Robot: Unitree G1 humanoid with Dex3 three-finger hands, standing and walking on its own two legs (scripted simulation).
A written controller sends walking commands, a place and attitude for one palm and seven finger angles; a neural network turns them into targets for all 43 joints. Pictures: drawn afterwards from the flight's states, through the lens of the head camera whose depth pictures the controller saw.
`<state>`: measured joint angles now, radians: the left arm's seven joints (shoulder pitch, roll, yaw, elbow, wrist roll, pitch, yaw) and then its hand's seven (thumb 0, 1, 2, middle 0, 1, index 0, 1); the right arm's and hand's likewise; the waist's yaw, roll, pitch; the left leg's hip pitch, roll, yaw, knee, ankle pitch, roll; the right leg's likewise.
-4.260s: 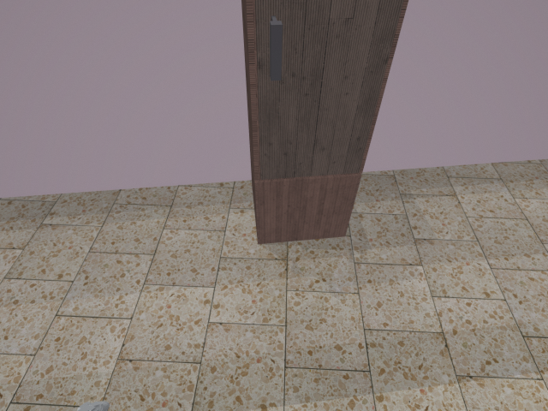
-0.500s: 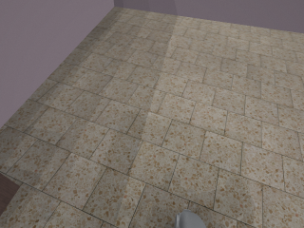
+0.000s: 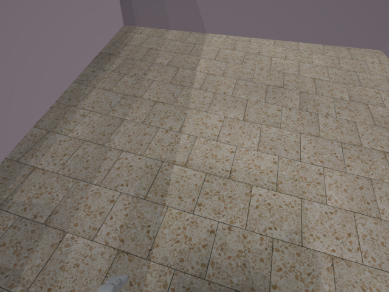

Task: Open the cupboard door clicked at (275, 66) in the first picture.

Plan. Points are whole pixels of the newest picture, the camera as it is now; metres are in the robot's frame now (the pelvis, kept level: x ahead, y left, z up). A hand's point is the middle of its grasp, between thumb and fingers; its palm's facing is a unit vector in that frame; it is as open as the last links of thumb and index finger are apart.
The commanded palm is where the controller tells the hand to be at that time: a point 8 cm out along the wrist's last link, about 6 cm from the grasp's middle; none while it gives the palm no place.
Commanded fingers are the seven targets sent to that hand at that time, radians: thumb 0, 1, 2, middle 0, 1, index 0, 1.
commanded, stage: turn to face it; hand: left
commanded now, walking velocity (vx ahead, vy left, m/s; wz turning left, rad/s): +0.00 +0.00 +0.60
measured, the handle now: out of the picture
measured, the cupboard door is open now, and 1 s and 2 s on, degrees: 0 0 0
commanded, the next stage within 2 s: none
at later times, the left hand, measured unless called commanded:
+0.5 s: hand out of the picture +0.05 +0.25 -0.16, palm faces +0.29 -0.92 -0.25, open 7.4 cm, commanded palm none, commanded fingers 0.00 0.90 0.90 -0.20 -0.30 -0.20 -0.30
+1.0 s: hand out of the picture -0.05 +0.17 -0.16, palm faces +0.57 -0.78 -0.25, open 7.4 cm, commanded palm none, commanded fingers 0.00 0.90 0.90 -0.20 -0.30 -0.20 -0.30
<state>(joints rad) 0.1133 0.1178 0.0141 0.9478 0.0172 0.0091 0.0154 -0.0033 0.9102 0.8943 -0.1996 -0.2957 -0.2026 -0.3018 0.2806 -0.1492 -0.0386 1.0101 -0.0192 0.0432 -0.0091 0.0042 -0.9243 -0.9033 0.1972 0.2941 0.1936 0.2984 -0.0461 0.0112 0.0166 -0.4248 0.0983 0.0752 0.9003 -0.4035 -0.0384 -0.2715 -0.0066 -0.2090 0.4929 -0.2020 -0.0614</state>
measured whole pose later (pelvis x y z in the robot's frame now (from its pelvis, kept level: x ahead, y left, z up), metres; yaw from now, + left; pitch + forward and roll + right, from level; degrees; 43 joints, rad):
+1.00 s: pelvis +0.01 -0.02 +0.00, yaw +36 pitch +0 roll +2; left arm 0.24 0.21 0.03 0.89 0.03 0.02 0.01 0.00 0.90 0.89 -0.20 -0.30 -0.20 -0.30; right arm 0.14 -0.26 -0.09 0.93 -0.02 0.09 0.04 0.00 -0.91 -0.90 0.20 0.29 0.19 0.30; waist 0.00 -0.01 0.10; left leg -0.41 0.04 0.05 0.89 -0.43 -0.07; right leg -0.20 -0.15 -0.21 0.54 -0.32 0.03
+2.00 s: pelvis -0.01 -0.01 -0.01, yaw +72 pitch +0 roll +0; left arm 0.28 0.24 0.05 0.92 0.02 0.03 0.02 0.00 0.90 0.89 -0.20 -0.30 -0.20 -0.30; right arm 0.15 -0.27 -0.08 0.92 -0.01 0.07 0.03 0.00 -0.91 -0.90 0.20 0.29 0.19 0.30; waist 0.02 -0.03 0.08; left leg -0.28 0.02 0.08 0.63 -0.32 -0.04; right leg -0.23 -0.19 -0.24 0.63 -0.36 0.06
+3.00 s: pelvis -0.05 +0.08 -0.01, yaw +82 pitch -1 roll -1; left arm 0.52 0.11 0.03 1.18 0.02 -0.01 0.01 0.00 0.91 0.89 -0.20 -0.30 -0.20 -0.30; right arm 0.20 -0.16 -0.06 1.04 -0.03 -0.04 0.01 0.00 -0.91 -0.90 0.19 0.29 0.19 0.30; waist 0.05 -0.03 0.03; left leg -0.33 0.06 0.13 0.61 -0.26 0.02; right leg -0.13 -0.11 -0.08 0.67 -0.46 0.02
